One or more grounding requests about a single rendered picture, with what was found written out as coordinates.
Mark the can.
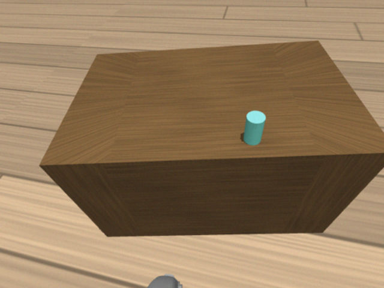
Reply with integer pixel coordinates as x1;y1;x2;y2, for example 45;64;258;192
244;110;266;145

